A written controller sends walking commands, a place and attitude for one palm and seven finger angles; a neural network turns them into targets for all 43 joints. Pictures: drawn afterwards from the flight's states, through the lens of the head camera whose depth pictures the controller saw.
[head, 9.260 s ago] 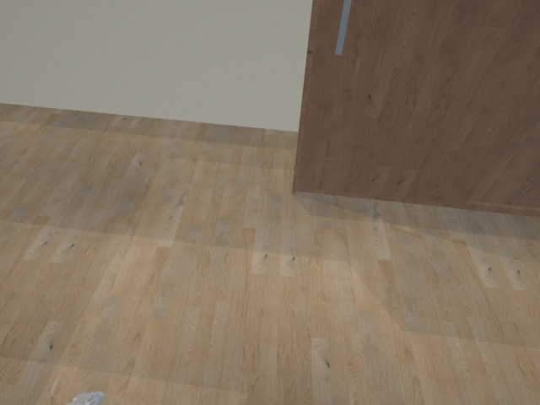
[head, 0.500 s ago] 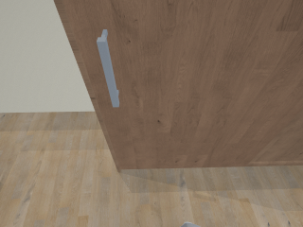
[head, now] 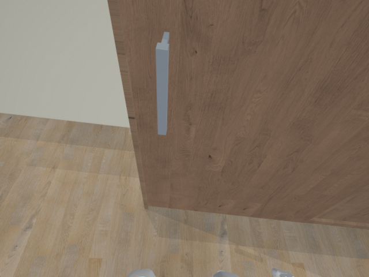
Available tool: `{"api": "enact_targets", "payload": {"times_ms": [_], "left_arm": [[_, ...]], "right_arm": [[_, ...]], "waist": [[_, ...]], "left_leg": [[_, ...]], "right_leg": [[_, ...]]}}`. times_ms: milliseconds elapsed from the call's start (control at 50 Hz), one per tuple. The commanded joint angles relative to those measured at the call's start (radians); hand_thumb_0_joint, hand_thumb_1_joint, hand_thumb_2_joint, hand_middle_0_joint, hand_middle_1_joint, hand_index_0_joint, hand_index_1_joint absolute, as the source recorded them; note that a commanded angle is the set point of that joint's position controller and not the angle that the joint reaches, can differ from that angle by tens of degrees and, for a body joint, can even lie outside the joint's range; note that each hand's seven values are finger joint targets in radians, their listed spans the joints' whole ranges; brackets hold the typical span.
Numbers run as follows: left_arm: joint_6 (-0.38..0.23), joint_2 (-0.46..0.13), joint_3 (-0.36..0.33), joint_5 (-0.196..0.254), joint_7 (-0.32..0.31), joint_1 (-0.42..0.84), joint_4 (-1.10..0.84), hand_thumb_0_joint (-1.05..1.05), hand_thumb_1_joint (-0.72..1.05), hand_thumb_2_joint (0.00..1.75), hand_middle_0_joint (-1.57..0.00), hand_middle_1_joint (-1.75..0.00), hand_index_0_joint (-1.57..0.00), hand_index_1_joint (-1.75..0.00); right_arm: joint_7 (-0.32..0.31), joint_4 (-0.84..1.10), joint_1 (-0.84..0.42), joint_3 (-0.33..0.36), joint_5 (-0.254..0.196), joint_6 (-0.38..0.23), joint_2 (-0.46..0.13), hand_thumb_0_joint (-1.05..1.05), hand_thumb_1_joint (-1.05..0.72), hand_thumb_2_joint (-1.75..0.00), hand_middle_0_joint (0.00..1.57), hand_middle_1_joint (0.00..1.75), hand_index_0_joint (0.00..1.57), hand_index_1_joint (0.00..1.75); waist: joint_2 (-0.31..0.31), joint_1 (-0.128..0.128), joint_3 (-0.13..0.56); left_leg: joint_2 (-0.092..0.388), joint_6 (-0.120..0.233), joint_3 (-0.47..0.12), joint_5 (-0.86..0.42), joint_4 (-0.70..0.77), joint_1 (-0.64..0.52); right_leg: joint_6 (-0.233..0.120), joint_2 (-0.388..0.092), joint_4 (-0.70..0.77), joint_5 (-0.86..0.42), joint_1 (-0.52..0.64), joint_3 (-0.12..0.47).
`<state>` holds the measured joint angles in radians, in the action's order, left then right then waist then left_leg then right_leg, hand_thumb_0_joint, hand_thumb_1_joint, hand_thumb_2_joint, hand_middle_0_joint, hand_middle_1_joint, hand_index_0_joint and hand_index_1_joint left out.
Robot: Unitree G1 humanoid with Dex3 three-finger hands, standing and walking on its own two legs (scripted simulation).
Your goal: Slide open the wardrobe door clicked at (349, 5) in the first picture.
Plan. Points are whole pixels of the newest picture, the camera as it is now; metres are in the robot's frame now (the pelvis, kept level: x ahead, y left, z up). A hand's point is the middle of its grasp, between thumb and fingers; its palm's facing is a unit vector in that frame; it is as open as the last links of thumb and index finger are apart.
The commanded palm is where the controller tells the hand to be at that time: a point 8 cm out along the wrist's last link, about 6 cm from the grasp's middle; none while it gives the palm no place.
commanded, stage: come to a stop and stand still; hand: left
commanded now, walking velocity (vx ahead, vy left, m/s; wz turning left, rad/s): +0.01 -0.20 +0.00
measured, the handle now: (163, 90) +0.47 +0.10 +0.13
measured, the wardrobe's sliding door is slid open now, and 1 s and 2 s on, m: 0.00 0.00 0.00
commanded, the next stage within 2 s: look again from close up in 1.54 s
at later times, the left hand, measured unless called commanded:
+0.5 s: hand out of the picture -0.03 +0.13 -0.15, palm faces +0.02 -0.98 -0.22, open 7.4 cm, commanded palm none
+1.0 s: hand out of the picture -0.07 +0.09 -0.16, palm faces +0.05 -0.99 -0.16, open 7.4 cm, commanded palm none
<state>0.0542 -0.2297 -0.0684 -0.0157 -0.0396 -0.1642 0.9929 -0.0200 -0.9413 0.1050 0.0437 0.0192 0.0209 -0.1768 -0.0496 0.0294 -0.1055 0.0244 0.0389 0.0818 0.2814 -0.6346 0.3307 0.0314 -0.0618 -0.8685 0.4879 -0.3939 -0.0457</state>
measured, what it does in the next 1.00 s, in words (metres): steps on the spot: right foot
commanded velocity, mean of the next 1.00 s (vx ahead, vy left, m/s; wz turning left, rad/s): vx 0.01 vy -0.02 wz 0.00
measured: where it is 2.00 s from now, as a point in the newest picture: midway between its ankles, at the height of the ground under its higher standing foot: outside the picture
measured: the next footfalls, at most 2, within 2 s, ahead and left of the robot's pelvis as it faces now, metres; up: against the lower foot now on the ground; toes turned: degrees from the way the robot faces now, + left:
right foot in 0.40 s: -0.04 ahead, -0.16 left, +0.00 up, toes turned -4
left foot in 1.08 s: +0.00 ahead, +0.08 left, +0.00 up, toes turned +2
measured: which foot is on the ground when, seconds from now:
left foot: down 0.00-0.96, up 0.98-1.00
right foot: up 0.00-0.38, down 0.40-1.00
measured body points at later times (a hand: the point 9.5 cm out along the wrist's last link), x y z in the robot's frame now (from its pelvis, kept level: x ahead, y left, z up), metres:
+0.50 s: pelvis -0.05 -0.05 +0.02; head -0.05 -0.06 +0.47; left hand -0.03 +0.18 -0.13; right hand -0.07 -0.28 -0.15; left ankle +0.01 +0.10 -0.71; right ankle -0.08 -0.15 -0.73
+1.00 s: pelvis -0.05 -0.06 +0.01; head -0.04 -0.07 +0.46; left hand -0.07 +0.14 -0.15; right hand -0.07 -0.27 -0.15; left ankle -0.03 +0.10 -0.72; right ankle -0.08 -0.15 -0.73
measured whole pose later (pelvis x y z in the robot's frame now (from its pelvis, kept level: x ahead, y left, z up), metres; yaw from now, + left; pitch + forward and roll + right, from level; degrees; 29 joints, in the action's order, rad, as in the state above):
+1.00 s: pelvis -0.05 -0.06 +0.01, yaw -1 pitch -2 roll +0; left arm -0.02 -0.09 -0.01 -0.01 -0.04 -0.31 1.14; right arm -0.04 -1.14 0.28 0.01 0.01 0.02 -0.12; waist 0.02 0.00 -0.04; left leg 0.09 -0.05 0.01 0.24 -0.53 0.25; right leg -0.03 0.02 -0.45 0.29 -0.13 -0.07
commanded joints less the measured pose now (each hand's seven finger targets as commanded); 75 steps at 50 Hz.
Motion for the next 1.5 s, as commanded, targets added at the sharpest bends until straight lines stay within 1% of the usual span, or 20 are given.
{"api": "enact_targets", "payload": {"times_ms": [0,160,240,320,340,380,420,480,540,580,620,920,940,960,1000,1040,1120,1180,1280,1480], "left_arm": [[-0.013,-0.064,-0.016,-0.003,0.008,-0.094,-0.029,0.0,0.9,0.9,-0.2,-0.3,-0.2,-0.3],[-0.009,-0.042,-0.001,-0.004,0.031,-0.076,-0.024,0.0,0.9,0.9,-0.2,-0.3,-0.2,-0.3],[-0.02,-0.007,0.014,-0.001,0.032,-0.066,-0.004,0.0,0.9,0.9,-0.2,-0.3,-0.2,-0.3],[-0.03,0.004,0.022,0.003,0.022,-0.21,0.072,0.0,0.9,0.9,-0.2,-0.3,-0.2,-0.3],[-0.035,-0.016,0.019,0.0,0.017,-0.243,0.088,0.0,0.9,0.9,-0.2,-0.3,-0.2,-0.3],[-0.046,-0.104,0.015,-0.005,0.009,-0.187,0.071,0.0,0.9,0.9,-0.2,-0.3,-0.2,-0.3],[-0.053,-0.102,0.01,-0.002,0.003,-0.082,0.042,0.0,0.9,0.9,-0.2,-0.3,-0.2,-0.3],[-0.062,-0.041,0.026,0.003,0.006,-0.056,0.052,0.0,0.9,0.9,-0.2,-0.3,-0.2,-0.3],[-0.07,-0.003,0.038,0.014,0.007,-0.131,0.093,0.0,0.9,0.9,-0.2,-0.3,-0.2,-0.3],[-0.071,0.005,0.038,0.016,0.006,-0.158,0.11,0.0,0.9,0.9,-0.2,-0.3,-0.2,-0.3],[-0.066,-0.003,0.035,0.018,0.005,-0.166,0.127,0.0,0.9,0.9,-0.2,-0.3,-0.2,-0.3],[-0.068,0.019,0.035,0.008,0.001,-0.187,0.131,0.0,0.9,0.9,-0.2,-0.3,-0.2,-0.3],[-0.103,-0.015,0.034,-0.008,-0.037,-0.305,0.153,0.0,0.9,0.9,-0.2,-0.3,-0.2,-0.3],[-0.117,-0.043,0.038,-0.011,-0.032,-0.251,0.098,0.0,0.9,0.9,-0.2,-0.3,-0.2,-0.3],[-0.116,-0.028,0.04,-0.012,-0.025,-0.185,0.054,0.0,0.9,0.9,-0.2,-0.3,-0.2,-0.3],[-0.115,-0.022,0.04,-0.003,-0.02,-0.169,0.04,0.0,0.9,0.9,-0.2,-0.3,-0.2,-0.3],[-0.085,0.005,0.047,-0.002,-0.015,-0.199,0.041,0.0,0.9,0.9,-0.2,-0.3,-0.2,-0.3],[-0.074,-0.001,0.054,-0.002,-0.006,-0.196,0.043,0.0,0.9,0.9,-0.2,-0.3,-0.2,-0.3],[-0.069,-0.022,0.055,-0.003,0.0,-0.18,0.03,0.0,0.9,0.9,-0.2,-0.3,-0.2,-0.3],[-0.071,-0.06,0.055,0.0,0.002,-0.165,0.042,0.0,0.9,0.9,-0.2,-0.3,-0.2,-0.3]], "right_arm": [[-0.021,0.046,0.037,0.018,0.005,-0.022,-0.143,0.0,-0.9,-0.9,0.2,0.3,0.2,0.3],[-0.022,-0.02,0.151,0.031,0.003,-0.022,-0.162,0.0,-0.9,-0.9,0.2,0.3,0.2,0.3],[-0.012,-0.048,0.168,0.039,0.008,-0.017,-0.156,0.0,-0.9,-0.9,0.2,0.3,0.2,0.3],[-0.004,-0.073,0.13,0.041,0.0,-0.011,-0.147,0.0,-0.9,-0.9,0.2,0.3,0.2,0.3],[-0.002,-0.077,0.143,0.037,-0.004,-0.008,-0.115,0.0,-0.9,-0.9,0.2,0.3,0.2,0.3],[0.007,-0.066,0.143,0.009,-0.014,0.0,-0.027,0.0,-0.9,-0.9,0.2,0.3,0.2,0.3],[0.009,-0.074,0.126,0.01,0.002,0.014,-0.039,0.0,-0.9,-0.9,0.2,0.3,0.2,0.3],[0.004,-0.137,0.248,-0.002,0.0,0.0,-0.018,0.0,-0.9,-0.9,0.2,0.3,0.2,0.3],[-0.008,-0.172,0.279,-0.017,-0.004,-0.025,-0.021,0.0,-0.9,-0.9,0.2,0.3,0.2,0.3],[-0.017,-0.183,0.28,-0.021,-0.004,-0.026,-0.032,0.0,-0.9,-0.9,0.2,0.3,0.2,0.3],[-0.019,-0.202,0.275,-0.021,-0.008,-0.027,-0.03,0.0,-0.9,-0.9,0.2,0.3,0.2,0.3],[-0.021,-0.2,0.259,-0.015,-0.008,-0.022,-0.006,0.0,-0.9,-0.9,0.2,0.3,0.2,0.3],[-0.01,-0.116,0.115,-0.016,-0.014,-0.04,-0.038,0.0,-0.9,-0.9,0.2,0.3,0.2,0.3],[-0.003,-0.074,0.18,-0.016,-0.009,-0.029,0.011,0.0,-0.9,-0.9,0.2,0.3,0.2,0.3],[0.004,-0.084,0.23,-0.018,-0.012,-0.031,0.017,0.0,-0.9,-0.9,0.2,0.3,0.2,0.3],[0.006,-0.09,0.267,-0.027,-0.006,-0.043,0.01,0.0,-0.9,-0.9,0.2,0.3,0.2,0.3],[-0.005,-0.077,0.238,-0.03,-0.003,-0.054,-0.052,0.0,-0.9,-0.9,0.2,0.3,0.2,0.3],[-0.007,-0.054,0.214,-0.031,-0.004,-0.047,-0.072,0.0,-0.9,-0.9,0.2,0.3,0.2,0.3],[-0.004,-0.056,0.205,-0.03,-0.002,-0.048,-0.1,0.0,-0.9,-0.9,0.2,0.3,0.2,0.3],[-0.005,-0.081,0.188,-0.036,-0.006,-0.054,-0.115,0.0,-0.9,-0.9,0.2,0.3,0.2,0.3]], "waist": [[0.199,-0.016,0.13],[0.198,-0.071,0.156],[0.228,-0.085,0.139],[0.225,-0.019,0.119],[0.164,-0.015,0.107],[-0.083,-0.034,0.031],[-0.215,-0.032,-0.058],[-0.087,-0.072,-0.037],[0.016,-0.049,-0.002],[-0.006,-0.036,-0.012],[0.088,-0.03,0.031],[0.041,-0.038,-0.005],[-0.051,0.032,-0.029],[-0.029,-0.047,0.04],[-0.042,-0.069,0.092],[0.036,-0.07,0.101],[0.195,-0.027,0.033],[0.093,-0.026,-0.003],[0.078,-0.023,0.019],[0.056,-0.022,0.077]], "left_leg": [[0.271,0.111,-0.241,-0.445,0.321,-0.114],[0.284,0.117,-0.267,-0.22,0.385,-0.263],[0.257,0.099,-0.274,-0.045,0.419,-0.208],[0.19,0.032,-0.206,0.094,0.417,-0.075],[0.144,-0.011,-0.165,0.125,0.383,-0.014],[0.029,-0.079,-0.045,0.107,0.19,0.031],[0.039,-0.065,-0.061,0.067,0.03,-0.044],[0.045,-0.059,-0.058,-0.036,0.057,-0.074],[0.073,-0.058,-0.088,-0.22,0.207,-0.131],[0.088,-0.062,-0.087,-0.22,0.222,-0.143],[0.089,-0.06,-0.087,-0.263,0.223,-0.153],[0.083,-0.062,-0.071,-0.179,0.231,-0.166],[0.055,-0.079,-0.042,-0.051,-0.029,-0.006],[0.04,-0.047,-0.084,0.087,-0.07,0.018],[0.032,-0.043,-0.047,0.063,-0.027,-0.033],[0.035,-0.038,-0.056,-0.075,0.111,-0.124],[0.1,0.011,-0.151,-0.215,0.199,-0.034],[0.086,0.009,-0.153,-0.071,0.235,-0.024],[0.087,0.014,-0.163,-0.028,0.279,-0.04],[0.078,0.01,-0.129,-0.196,0.244,-0.116]], "right_leg": [[0.014,0.036,-0.289,-0.04,-0.068,0.115],[0.026,0.014,-0.056,-0.015,-0.043,0.059],[0.005,0.019,0.158,0.014,0.062,0.018],[-0.018,0.042,0.462,-0.182,0.27,-0.044],[-0.029,0.015,0.554,-0.209,0.345,-0.017],[-0.121,-0.213,0.731,0.085,0.177,0.24],[-0.151,-0.225,0.797,0.186,-0.063,0.278],[-0.13,-0.143,0.656,-0.086,0.021,0.14],[-0.081,-0.077,0.553,-0.248,0.099,0.093],[-0.068,-0.054,0.568,-0.273,0.113,0.099],[-0.062,-0.053,0.536,-0.363,0.179,0.077],[-0.066,-0.046,0.578,-0.271,0.143,0.089],[0.01,-0.123,0.567,-0.871,0.175,0.217],[-0.037,-0.181,0.541,-0.863,0.213,0.199],[-0.135,-0.129,0.519,-0.611,0.191,0.142],[-0.119,-0.083,0.449,-0.519,0.17,0.093],[-0.075,-0.001,0.413,-0.267,0.189,0.05],[-0.069,-0.002,0.438,-0.203,0.165,0.058],[-0.06,-0.008,0.436,-0.201,0.177,0.052],[-0.053,-0.037,0.443,-0.315,0.21,0.063]]}}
